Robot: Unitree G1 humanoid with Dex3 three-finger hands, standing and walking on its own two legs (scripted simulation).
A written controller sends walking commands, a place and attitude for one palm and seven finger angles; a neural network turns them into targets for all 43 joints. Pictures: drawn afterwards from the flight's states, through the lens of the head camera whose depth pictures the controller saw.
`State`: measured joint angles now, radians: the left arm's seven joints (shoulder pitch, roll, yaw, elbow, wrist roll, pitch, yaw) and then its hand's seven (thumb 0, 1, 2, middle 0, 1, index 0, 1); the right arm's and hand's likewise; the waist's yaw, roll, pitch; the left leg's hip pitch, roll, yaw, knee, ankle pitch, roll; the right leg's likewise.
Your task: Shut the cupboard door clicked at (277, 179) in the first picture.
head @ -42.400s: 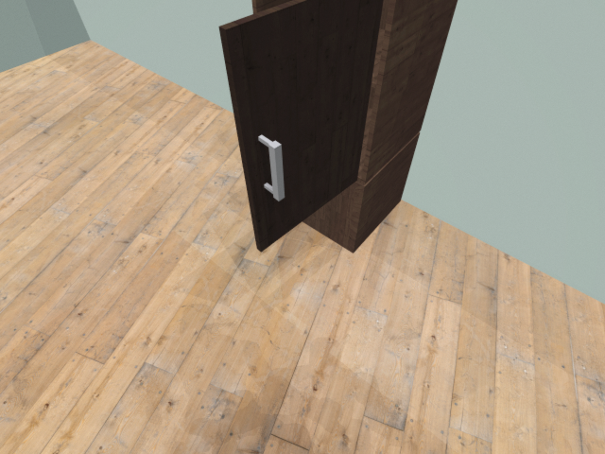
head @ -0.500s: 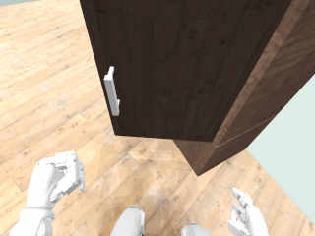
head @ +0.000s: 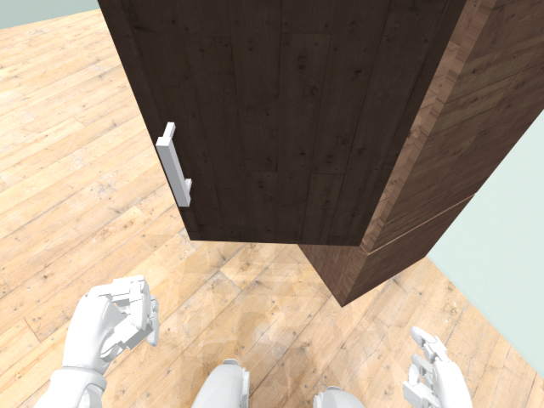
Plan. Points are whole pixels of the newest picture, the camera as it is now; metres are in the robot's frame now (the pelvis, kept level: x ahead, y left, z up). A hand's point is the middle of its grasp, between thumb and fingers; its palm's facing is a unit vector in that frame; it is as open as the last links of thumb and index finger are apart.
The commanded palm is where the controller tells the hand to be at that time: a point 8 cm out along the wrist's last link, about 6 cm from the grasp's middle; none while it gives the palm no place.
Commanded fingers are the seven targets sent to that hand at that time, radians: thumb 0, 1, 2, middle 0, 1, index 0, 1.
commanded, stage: bring the fist close to the handle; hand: left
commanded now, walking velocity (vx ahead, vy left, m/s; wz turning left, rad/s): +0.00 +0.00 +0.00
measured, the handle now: (177, 167) +0.48 +0.21 +0.05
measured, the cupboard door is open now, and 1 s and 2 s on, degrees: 58 58 53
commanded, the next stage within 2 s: push the door shut along its arc in 1.36 s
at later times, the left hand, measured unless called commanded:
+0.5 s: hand (164, 256) +0.30 +0.18 +0.06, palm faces +0.03 -1.00 -0.03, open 3.1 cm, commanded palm +0.29 +0.23 +0.06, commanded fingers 0.00 0.90 0.90 -1.30 -1.50 -1.30 -1.50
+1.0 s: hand (187, 221) +0.37 +0.16 +0.06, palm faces +0.02 -1.00 -0.01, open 3.1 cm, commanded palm +0.34 +0.22 +0.06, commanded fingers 0.00 0.90 0.90 -1.30 -1.50 -1.30 -1.50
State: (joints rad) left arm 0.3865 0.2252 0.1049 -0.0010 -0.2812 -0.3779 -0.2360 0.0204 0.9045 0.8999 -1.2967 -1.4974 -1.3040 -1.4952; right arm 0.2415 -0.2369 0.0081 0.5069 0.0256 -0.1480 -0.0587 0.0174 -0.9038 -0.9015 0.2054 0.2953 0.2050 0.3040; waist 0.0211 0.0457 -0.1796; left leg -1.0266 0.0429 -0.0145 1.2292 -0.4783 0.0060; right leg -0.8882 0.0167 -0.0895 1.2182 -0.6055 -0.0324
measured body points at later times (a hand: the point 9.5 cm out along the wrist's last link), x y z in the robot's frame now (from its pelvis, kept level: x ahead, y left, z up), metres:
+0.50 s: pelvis +0.00 +0.01 +0.01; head +0.06 +0.01 +0.45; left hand +0.30 +0.23 +0.07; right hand +0.15 -0.23 -0.09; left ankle +0.06 +0.12 -0.63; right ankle +0.00 -0.10 -0.63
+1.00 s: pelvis +0.00 +0.01 +0.01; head +0.07 +0.01 +0.45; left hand +0.36 +0.22 +0.06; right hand +0.13 -0.25 -0.10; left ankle +0.06 +0.12 -0.63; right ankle +0.00 -0.10 -0.63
